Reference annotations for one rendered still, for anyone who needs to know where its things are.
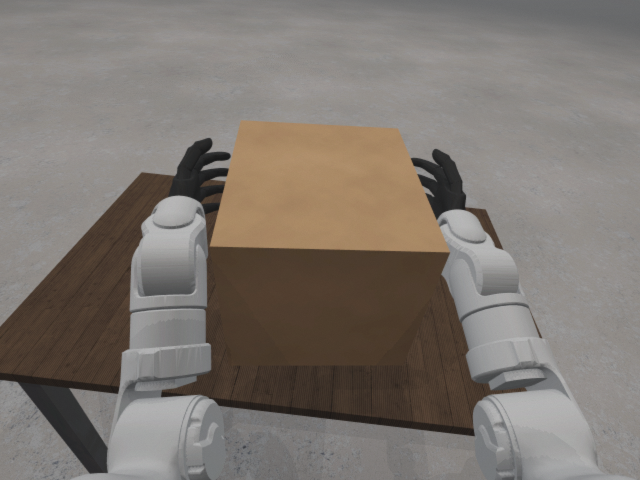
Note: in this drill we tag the right robot hand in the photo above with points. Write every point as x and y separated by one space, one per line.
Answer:
447 191

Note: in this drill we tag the robot right forearm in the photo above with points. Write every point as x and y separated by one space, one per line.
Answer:
505 349

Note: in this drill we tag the robot right upper arm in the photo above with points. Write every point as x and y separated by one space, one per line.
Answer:
534 435

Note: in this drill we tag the carton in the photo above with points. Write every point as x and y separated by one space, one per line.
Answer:
325 250

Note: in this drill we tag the left robot hand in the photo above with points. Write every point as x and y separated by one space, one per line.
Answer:
189 176

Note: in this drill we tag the table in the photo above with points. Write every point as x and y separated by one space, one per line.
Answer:
70 332

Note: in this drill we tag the robot left upper arm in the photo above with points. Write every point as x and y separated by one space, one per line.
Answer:
166 438

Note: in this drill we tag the robot left forearm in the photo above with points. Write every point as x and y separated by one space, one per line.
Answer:
168 295

